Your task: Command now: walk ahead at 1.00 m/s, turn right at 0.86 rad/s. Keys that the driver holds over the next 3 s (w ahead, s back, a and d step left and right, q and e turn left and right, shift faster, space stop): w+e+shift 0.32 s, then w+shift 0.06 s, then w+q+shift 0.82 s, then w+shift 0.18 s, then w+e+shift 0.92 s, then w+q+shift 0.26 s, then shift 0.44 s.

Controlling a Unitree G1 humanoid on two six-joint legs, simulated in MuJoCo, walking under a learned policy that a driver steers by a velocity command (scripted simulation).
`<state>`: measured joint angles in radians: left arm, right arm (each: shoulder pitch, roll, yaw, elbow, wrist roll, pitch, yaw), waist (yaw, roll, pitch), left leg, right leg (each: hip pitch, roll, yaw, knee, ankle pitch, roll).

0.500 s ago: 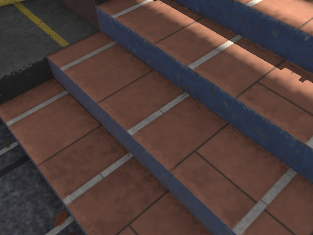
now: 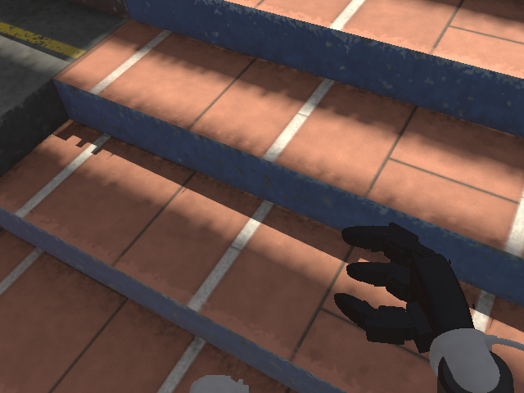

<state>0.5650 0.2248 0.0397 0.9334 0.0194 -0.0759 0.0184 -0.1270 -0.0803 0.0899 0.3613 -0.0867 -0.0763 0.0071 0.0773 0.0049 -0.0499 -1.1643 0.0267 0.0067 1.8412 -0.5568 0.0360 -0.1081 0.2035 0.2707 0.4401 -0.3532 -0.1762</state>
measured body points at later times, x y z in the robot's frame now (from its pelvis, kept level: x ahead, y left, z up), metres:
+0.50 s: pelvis +0.42 -0.04 +0.16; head +0.45 -0.05 +0.61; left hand +0.78 -0.08 +0.19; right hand +0.21 -0.18 +0.04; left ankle +0.28 +0.12 -0.56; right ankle +0.51 -0.16 -0.41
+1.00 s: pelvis +0.85 -0.14 +0.35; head +0.86 -0.15 +0.80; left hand +0.97 +0.10 +0.24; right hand +0.98 -0.40 +0.24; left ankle +0.90 -0.12 -0.30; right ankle +0.65 -0.25 -0.17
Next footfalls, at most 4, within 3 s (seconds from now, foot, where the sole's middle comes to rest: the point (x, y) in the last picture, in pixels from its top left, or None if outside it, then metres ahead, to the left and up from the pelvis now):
0.10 left None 0.31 0.11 -0.63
0.52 right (392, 323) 0.54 -0.17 -0.48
0.92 left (366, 135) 0.95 -0.13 -0.33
1.30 right None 1.31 -0.28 -0.19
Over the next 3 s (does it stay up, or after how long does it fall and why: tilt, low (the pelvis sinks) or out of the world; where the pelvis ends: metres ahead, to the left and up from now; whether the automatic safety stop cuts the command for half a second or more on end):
stays up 2.64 -0.31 0.72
